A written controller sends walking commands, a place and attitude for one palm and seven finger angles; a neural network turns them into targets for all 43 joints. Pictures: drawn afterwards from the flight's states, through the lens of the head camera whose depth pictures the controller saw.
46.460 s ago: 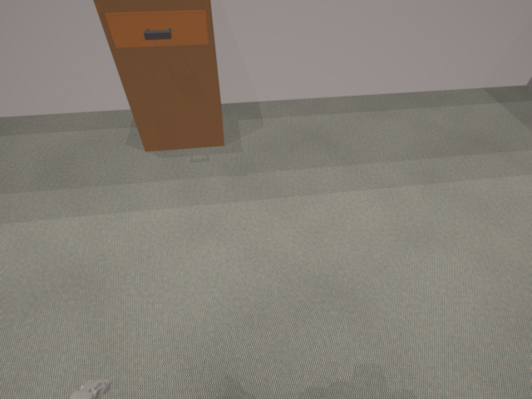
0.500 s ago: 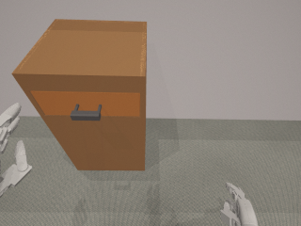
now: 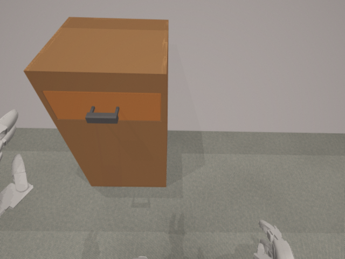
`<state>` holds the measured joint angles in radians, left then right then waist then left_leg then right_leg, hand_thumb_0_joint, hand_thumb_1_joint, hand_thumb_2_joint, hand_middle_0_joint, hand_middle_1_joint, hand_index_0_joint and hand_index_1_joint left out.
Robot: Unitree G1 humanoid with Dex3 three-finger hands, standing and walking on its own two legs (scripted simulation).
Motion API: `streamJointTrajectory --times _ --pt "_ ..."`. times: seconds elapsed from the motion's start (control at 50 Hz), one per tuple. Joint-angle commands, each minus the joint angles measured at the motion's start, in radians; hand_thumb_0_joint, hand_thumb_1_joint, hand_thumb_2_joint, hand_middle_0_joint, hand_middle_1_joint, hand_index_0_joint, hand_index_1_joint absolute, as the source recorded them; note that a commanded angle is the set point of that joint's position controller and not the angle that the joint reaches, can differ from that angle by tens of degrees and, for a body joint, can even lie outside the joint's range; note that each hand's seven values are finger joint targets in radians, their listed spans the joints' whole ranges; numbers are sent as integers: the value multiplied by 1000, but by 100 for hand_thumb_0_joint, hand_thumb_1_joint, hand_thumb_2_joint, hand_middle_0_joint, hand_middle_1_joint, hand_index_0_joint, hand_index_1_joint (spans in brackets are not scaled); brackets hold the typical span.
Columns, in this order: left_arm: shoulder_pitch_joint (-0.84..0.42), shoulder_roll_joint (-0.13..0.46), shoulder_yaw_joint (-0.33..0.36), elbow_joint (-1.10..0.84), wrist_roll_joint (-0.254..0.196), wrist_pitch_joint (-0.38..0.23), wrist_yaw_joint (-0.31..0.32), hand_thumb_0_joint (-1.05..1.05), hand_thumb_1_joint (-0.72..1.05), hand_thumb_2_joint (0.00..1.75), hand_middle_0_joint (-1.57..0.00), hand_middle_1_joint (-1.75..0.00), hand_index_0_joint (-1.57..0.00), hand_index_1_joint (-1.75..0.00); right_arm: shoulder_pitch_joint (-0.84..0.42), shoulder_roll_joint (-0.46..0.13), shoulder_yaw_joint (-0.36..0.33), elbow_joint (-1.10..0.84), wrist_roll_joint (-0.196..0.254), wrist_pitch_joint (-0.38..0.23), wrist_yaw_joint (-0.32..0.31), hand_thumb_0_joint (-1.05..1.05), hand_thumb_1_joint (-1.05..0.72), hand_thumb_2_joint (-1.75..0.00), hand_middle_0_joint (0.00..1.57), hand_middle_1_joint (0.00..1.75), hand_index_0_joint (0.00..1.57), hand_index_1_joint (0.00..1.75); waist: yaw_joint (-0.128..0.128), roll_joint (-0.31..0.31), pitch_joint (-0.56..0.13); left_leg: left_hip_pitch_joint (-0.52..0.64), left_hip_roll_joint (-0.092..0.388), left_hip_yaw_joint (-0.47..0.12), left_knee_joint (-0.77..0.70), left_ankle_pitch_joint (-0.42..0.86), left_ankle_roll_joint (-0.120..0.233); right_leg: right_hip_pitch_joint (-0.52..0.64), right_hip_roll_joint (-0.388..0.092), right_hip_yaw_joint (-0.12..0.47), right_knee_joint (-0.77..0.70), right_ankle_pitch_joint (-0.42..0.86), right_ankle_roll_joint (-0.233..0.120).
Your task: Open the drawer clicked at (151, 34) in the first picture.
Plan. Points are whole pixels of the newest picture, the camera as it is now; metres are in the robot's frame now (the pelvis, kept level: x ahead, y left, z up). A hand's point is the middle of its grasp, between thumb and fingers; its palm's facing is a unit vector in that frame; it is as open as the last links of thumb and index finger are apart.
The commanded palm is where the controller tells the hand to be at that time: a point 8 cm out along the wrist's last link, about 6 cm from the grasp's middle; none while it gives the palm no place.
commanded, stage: step back with the hand held close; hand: left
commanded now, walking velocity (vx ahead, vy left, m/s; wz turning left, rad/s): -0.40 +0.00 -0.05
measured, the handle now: (103, 113) +0.61 +0.28 -0.08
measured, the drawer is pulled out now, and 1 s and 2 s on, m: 0.00 0.00 0.00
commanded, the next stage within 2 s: stop stepping back and stand still in 0.30 s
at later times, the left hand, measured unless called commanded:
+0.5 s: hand out of the picture +0.10 +0.20 +0.18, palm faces +0.31 -0.85 -0.43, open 7.5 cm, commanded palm +0.03 +0.25 +0.19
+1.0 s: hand out of the picture +0.02 +0.22 +0.18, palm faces +0.32 -0.83 -0.46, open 7.5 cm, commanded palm -0.04 +0.26 +0.19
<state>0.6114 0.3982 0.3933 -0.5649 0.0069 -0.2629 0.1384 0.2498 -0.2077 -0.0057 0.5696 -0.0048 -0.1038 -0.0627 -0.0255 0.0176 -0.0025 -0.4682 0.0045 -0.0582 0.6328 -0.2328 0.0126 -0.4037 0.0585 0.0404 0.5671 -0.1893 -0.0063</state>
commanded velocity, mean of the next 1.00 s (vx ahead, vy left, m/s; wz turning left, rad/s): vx -0.07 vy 0.05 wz -0.03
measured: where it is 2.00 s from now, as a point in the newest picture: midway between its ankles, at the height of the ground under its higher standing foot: outside the picture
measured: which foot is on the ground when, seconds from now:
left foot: down 0.00-0.02, up 0.04-0.14, down 0.16-0.48, up 0.50-0.74, down 0.76-1.00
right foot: down 0.00-0.16, up 0.18-0.46, down 0.48-1.00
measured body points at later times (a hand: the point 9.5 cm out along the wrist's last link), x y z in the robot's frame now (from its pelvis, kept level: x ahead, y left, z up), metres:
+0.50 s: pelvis -0.12 -0.02 +0.00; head -0.09 -0.02 +0.45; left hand +0.07 +0.24 +0.20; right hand +0.07 -0.23 -0.07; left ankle +0.02 +0.11 -0.72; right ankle -0.20 -0.12 -0.73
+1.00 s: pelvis -0.18 -0.01 +0.01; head -0.18 +0.00 +0.46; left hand +0.00 +0.26 +0.20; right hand -0.03 -0.25 -0.06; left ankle -0.16 +0.08 -0.72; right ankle -0.20 -0.12 -0.72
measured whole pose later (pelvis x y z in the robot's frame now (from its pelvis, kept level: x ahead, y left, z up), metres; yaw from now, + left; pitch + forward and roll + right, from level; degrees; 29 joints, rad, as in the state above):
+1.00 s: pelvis -0.18 -0.01 +0.01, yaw -2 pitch +1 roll +0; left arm 0.66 0.41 0.36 -0.57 -0.03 -0.22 0.15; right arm 0.26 -0.20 0.02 0.59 0.00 -0.14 -0.06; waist -0.03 -0.01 -0.04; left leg -0.28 0.00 0.06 0.54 -0.27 0.03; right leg -0.22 0.01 -0.04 0.52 -0.31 -0.01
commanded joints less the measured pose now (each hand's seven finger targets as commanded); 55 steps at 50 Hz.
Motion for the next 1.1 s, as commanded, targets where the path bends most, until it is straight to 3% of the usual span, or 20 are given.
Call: streamJointTrajectory --times 0.0,0.06,0.1,0.14,0.16,0.18,0.26,0.38,0.42,0.44,0.46,0.48,0.56,0.6,0.7,0.82,0.86,0.92,1.0,1.08 --pt "-14 145 102 -177 -35 -56 26 0 90 90 -20 -30 -20 -30 -117 -108 -68 -115 2 -50 12 0 -90 -90 20 30 20 30 16 -209 -173 71 -50 53 170 -153 -28 25 -285 255 -300 55 -125" --pt "-31 144 96 -185 -26 -43 34 0 90 90 -20 -30 -20 -30 -137 -87 -57 -110 2 -26 6 0 -90 -90 20 30 20 30 14 -220 -162 129 -23 40 207 -205 -14 -62 -295 206 -314 -37 -124" --pt "-34 139 85 -196 -32 -40 28 0 90 90 -20 -30 -20 -30 -132 -92 -43 -107 5 -15 -4 0 -90 -90 20 30 20 30 -9 -117 -88 214 -23 55 -107 -86 -9 -125 -167 80 -235 -59 -37" --pt "-31 149 100 -256 -26 -57 30 0 90 90 -20 -30 -20 -30 -163 -143 -51 -128 -7 -20 -28 0 -90 -90 20 30 20 30 13 283 -71 -29 233 -248 -407 34 70 36 31 -63 174 -168 33" --pt "-42 139 86 -290 -20 -57 39 0 90 90 -20 -30 -20 -30 -127 -118 -56 -137 -29 -46 -28 0 -90 -90 20 30 20 30 10 284 -114 -90 327 -329 -444 81 122 74 65 -18 411 -310 20" --pt "-43 149 110 -275 -27 -65 37 0 90 90 -20 -30 -20 -30 -117 -117 -72 -122 -27 -71 -21 0 -90 -90 20 30 20 30 24 219 -154 -104 347 -273 -434 -30 151 99 49 26 554 -315 14" --pt "46 79 54 -282 -55 -22 36 0 90 90 -20 -30 -20 -30 -101 -105 -65 -78 -30 -113 -4 0 -90 -90 20 30 20 30 32 150 -196 205 278 -134 -299 302 135 -57 23 -16 438 -316 26" --pt "-89 102 26 -280 -67 27 34 0 90 90 -20 -30 -20 -30 -154 -119 -36 -53 -30 -126 4 0 -90 -90 20 30 20 30 14 183 -144 197 264 -138 -382 107 100 97 13 -55 67 -305 20" --pt "-28 144 71 -262 -59 33 27 0 90 90 -20 -30 -20 -30 -153 -114 -39 -80 -17 -106 8 0 -90 -90 20 30 20 30 26 132 -144 167 163 -35 -328 -108 37 192 -10 -74 -202 -161 -4" --pt "-6 165 87 -259 -59 26 23 0 90 90 -20 -30 -20 -30 -151 -97 -34 -94 -5 -89 15 0 -90 -90 20 30 20 30 18 20 -132 151 82 44 -188 -159 -9 160 -117 29 -319 -154 -51" --pt "7 224 127 -252 -57 21 25 0 90 90 -20 -30 -20 -30 -160 -86 -31 -103 0 -67 17 0 -90 -90 20 30 20 30 22 -181 -124 128 -11 105 70 -144 -53 42 -302 285 -419 -224 -119" --pt "-10 247 152 -242 -61 14 34 0 90 90 -20 -30 -20 -30 -177 -97 -25 -96 -2 -52 12 0 -90 -90 20 30 20 30 47 -214 -92 16 -33 56 292 -183 -54 8 -415 351 -419 -110 -172" --pt "60 175 132 -159 -44 18 34 0 90 90 -20 -30 -20 -30 -141 -79 -15 -110 16 -31 -2 0 -90 -90 20 30 20 30 8 -162 -165 -143 0 59 334 -121 -44 310 -324 119 -177 590 -116" --pt "41 155 107 -147 -41 12 36 0 90 90 -20 -30 -20 -30 -152 -79 -6 -117 16 -28 -9 0 -90 -90 20 30 20 30 10 -85 -116 -66 7 92 198 -105 -24 263 -315 107 -185 542 -123" --pt "31 131 69 -131 -45 6 35 0 90 90 -20 -30 -20 -30 -95 -116 -25 -110 11 -49 -11 0 -90 -90 20 30 20 30 7 -146 -92 153 0 122 -178 -3 17 264 -284 110 -177 349 -73" --pt "59 199 120 -277 -41 -19 37 0 90 90 -20 -30 -20 -30 -70 -142 -35 -128 5 -63 -10 0 -90 -90 20 30 20 30 11 168 -189 380 131 -8 -168 625 37 178 -105 -46 20 183 5" --pt "51 160 86 -265 -40 -21 34 0 90 90 -20 -30 -20 -30 -79 -138 -32 -130 7 -72 -5 0 -90 -90 20 30 20 30 14 144 -113 286 166 -42 -231 437 41 163 -77 -77 -4 -63 11" --pt "19 144 96 -226 -39 -15 39 0 90 90 -20 -30 -20 -30 -89 -140 -27 -124 9 -83 -12 0 -90 -90 20 30 20 30 16 95 -29 82 158 -33 -278 89 45 249 -89 -54 -70 -23 8" --pt "28 106 79 -127 -45 -15 36 0 90 90 -20 -30 -20 -30 -87 -122 -26 -112 8 -74 -3 0 -90 -90 20 30 20 30 0 -65 -40 155 54 35 -151 -39 7 142 -172 110 -227 -39 -43" --pt "-24 82 40 -122 -38 -7 29 0 90 90 -20 -30 -20 -30 -113 -113 -17 -110 4 -58 -5 0 -90 -90 20 30 20 30 1 -50 -6 221 53 31 -179 -82 7 40 -166 110 -278 -175 -43"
